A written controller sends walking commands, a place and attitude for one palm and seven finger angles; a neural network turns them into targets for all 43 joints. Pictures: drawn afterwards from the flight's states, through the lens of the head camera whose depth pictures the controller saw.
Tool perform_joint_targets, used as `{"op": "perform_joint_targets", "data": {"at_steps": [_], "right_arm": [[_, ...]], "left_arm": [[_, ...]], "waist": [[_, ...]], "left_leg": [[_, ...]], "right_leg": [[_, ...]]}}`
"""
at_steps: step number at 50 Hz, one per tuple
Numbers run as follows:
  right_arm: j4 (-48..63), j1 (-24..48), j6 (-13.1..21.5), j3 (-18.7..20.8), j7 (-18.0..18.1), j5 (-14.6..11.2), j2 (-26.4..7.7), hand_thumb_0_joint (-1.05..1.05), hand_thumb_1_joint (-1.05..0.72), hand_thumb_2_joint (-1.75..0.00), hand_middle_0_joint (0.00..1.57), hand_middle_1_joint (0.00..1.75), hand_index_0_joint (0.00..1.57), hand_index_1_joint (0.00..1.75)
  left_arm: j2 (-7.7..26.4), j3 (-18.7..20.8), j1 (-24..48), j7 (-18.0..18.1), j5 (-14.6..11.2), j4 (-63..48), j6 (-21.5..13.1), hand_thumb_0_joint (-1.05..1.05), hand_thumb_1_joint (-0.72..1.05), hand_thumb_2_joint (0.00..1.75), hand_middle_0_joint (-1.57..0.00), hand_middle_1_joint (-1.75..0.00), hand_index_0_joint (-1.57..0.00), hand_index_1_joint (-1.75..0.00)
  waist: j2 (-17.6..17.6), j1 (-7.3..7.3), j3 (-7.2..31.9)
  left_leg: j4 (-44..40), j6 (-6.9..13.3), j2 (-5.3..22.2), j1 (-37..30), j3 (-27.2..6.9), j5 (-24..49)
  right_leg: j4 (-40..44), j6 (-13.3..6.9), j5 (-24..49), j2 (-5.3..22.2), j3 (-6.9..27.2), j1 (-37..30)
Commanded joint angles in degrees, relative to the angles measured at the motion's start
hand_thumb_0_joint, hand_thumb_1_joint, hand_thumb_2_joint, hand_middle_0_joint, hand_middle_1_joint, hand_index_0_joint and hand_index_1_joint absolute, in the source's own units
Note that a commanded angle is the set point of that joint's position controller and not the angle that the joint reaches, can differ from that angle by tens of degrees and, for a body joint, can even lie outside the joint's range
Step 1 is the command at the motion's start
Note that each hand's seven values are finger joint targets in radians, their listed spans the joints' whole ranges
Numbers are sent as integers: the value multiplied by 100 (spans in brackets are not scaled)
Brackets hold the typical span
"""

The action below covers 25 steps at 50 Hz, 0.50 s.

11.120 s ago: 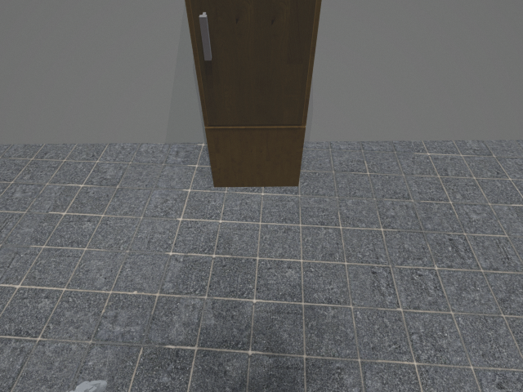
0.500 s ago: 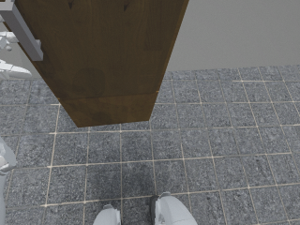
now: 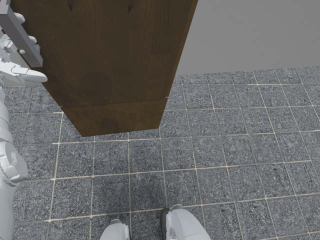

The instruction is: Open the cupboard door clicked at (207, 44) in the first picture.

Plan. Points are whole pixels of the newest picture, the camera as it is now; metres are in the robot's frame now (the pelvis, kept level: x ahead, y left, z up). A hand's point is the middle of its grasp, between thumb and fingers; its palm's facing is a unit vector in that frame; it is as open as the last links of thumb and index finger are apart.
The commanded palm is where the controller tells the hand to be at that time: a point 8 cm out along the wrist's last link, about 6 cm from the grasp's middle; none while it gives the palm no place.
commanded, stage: slide the fingers in behind the handle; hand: left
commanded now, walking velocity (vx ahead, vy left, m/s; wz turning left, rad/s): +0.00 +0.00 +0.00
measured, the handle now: (22, 33) +0.57 +0.25 +0.09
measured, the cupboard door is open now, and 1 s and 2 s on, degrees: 0 0 22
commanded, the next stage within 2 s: close the thumb around the handle in 0.44 s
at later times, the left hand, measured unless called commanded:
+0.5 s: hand (24, 54) +0.52 +0.24 +0.09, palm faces +0.03 -1.00 -0.02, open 14.0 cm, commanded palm +0.50 +0.28 +0.09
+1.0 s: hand (32, 50) +0.53 +0.23 +0.09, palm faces +0.04 -1.00 -0.02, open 8.3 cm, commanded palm +0.50 +0.27 +0.09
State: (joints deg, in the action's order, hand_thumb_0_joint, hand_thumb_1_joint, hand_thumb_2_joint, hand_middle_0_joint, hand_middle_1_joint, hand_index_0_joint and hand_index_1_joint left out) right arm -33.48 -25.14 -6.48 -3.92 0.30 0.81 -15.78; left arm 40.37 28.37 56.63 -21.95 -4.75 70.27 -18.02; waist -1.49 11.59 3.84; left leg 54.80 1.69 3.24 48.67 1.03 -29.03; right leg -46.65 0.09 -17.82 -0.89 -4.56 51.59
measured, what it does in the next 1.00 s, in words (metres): stands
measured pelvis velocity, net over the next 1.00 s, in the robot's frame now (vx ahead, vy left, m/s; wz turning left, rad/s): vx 0.00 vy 0.00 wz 0.00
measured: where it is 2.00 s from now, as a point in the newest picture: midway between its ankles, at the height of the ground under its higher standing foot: outside the picture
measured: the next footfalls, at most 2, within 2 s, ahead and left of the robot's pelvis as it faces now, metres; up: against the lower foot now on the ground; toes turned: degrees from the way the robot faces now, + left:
none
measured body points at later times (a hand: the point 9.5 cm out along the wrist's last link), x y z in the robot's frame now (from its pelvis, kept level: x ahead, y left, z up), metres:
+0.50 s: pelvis +0.00 +0.00 +0.00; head +0.14 +0.03 +0.43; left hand +0.51 +0.29 +0.10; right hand -0.01 -0.26 -0.10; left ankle -0.04 +0.09 -0.68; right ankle +0.03 -0.13 -0.68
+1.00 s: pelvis +0.00 +0.00 +0.00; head +0.15 +0.02 +0.43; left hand +0.52 +0.28 +0.09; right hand -0.03 -0.27 -0.10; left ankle -0.04 +0.09 -0.68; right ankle +0.03 -0.13 -0.68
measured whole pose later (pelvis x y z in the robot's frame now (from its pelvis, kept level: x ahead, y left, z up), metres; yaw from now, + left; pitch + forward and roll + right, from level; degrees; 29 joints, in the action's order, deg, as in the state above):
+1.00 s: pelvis +0.00 +0.00 +0.00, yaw +0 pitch +23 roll -4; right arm -34.2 -25.4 -5.9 -3.3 0.0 1.1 -15.9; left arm 37.8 27.8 55.9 -19.0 -4.3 69.3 -18.7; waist -1.9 11.5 4.2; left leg 54.1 1.3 3.3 48.0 1.1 -28.8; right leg -46.6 -0.2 -17.9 -1.0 -4.3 51.3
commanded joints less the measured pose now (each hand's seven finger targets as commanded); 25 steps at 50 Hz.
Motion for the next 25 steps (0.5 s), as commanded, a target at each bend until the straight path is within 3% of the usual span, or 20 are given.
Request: {"op": "perform_joint_targets", "data": {"at_steps": [1,2,3,4,6,8,9,12,14,17,19,20,23,24,25], "right_arm": [[169,-1204,66,478,74,46,-1130,0,-90,-90,20,30,20,30],[161,-1194,71,483,57,47,-1117,0,-90,-90,20,30,20,30],[145,-1195,63,496,56,49,-1137,0,-90,-90,20,30,20,30],[159,-1198,62,486,61,51,-1142,0,-90,-90,20,30,20,30],[159,-1171,50,490,57,40,-1145,0,-90,-90,20,30,20,30],[216,-1111,54,472,50,19,-1125,0,-90,-90,20,30,20,30],[219,-1119,54,466,69,32,-1148,0,-90,-90,20,30,20,30],[230,-1092,64,469,75,21,-1131,0,-90,-90,20,30,20,30],[233,-1101,80,487,75,28,-1120,0,-90,-90,20,30,20,30],[156,-1095,86,495,79,21,-1132,0,-90,-90,20,30,20,30],[161,-1107,89,497,79,34,-1148,0,-90,-90,20,30,20,30],[144,-1100,85,497,86,33,-1143,0,-90,-90,20,30,20,30],[158,-1051,91,468,86,15,-1132,0,-90,-90,20,30,20,30],[171,-1062,109,473,99,24,-1127,0,-90,-90,20,30,20,30],[144,-1060,105,481,105,30,-1141,0,-90,-90,20,30,20,30]], "left_arm": [[1488,57,2300,67,-77,-1384,-458,0,-50,30,-30,-120,-30,-120],[1287,-46,2290,58,-134,-1393,-448,0,-50,30,-30,-120,-30,-120],[1377,57,2248,62,-172,-1387,-448,0,-50,30,-30,-120,-30,-120],[1368,64,2261,59,-206,-1430,-473,0,-50,30,-30,-120,-30,-120],[1564,238,2130,81,-179,-1258,-443,0,-50,30,-30,-120,-30,-120],[1471,117,2092,94,-143,-1267,-433,0,-50,30,-30,-120,-30,-120],[1654,220,2209,126,-119,-1386,-490,0,-50,30,-30,-120,-30,-120],[1593,152,2232,143,-86,-1378,-530,0,-50,30,-30,-120,-30,-120],[1356,31,2273,127,-139,-1462,-580,0,-50,30,-30,-120,-30,-120],[1241,-53,2347,112,-170,-1322,-546,0,-50,30,-30,-120,-30,-120],[1324,49,2291,123,-184,-1324,-550,0,-50,30,-30,-120,-30,-120],[1397,98,2219,130,-161,-1249,-526,0,-50,30,-30,-120,-30,-120],[1248,-103,2318,147,-104,-1152,-476,0,-50,30,-30,-120,-30,-120],[1190,-109,2444,164,-132,-1249,-518,0,-50,30,-30,-120,-30,-120],[1416,25,2486,175,-90,-1334,-544,0,-50,30,-30,-120,-30,-120]], "waist": [[-1180,-21,3128],[-1164,28,3056],[-989,13,2993],[-1079,-2,3029],[-917,-46,2941],[-919,-49,2778],[-875,-68,2808],[-990,-62,2840],[-1094,-24,2925],[-1027,32,2843],[-1055,-16,2933],[-904,-22,2948],[-767,38,2646],[-875,70,2695],[-1060,-12,2889]], "left_leg": [[-563,-120,-94,-1848,-439,3615],[-563,-124,-84,-1883,-433,3637],[-570,-113,-75,-1824,-428,3579],[-575,-112,-85,-1842,-444,3695],[-582,-85,-106,-1599,-382,3427],[-633,-54,-144,-1409,-320,3138],[-645,-61,-132,-1448,-380,3208],[-648,-88,-132,-1530,-376,3221],[-610,-108,-110,-1816,-424,3508],[-611,-144,-90,-1881,-457,3472],[-586,-136,-99,-1899,-458,3552],[-584,-135,-95,-1807,-457,3514],[-649,-91,-123,-1516,-433,3072],[-624,-83,-132,-1607,-433,3179],[-608,-130,-124,-1719,-455,3256]], "right_leg": [[90,-160,2159,-211,215,-1831],[107,-152,2158,-219,198,-1766],[132,-145,2165,-223,196,-1829],[104,-173,2237,-226,197,-1862],[115,-154,2243,-215,231,-1999],[149,-143,2172,-201,264,-2060],[105,-171,2184,-200,247,-2096],[107,-151,2099,-193,246,-2001],[94,-166,2109,-207,221,-1846],[128,-133,1967,-211,193,-1674],[105,-160,2027,-208,203,-1734],[94,-137,2054,-202,202,-1788],[124,-134,1901,-192,207,-1795],[121,-147,1951,-193,220,-1758],[89,-147,1916,-181,219,-1744]]}}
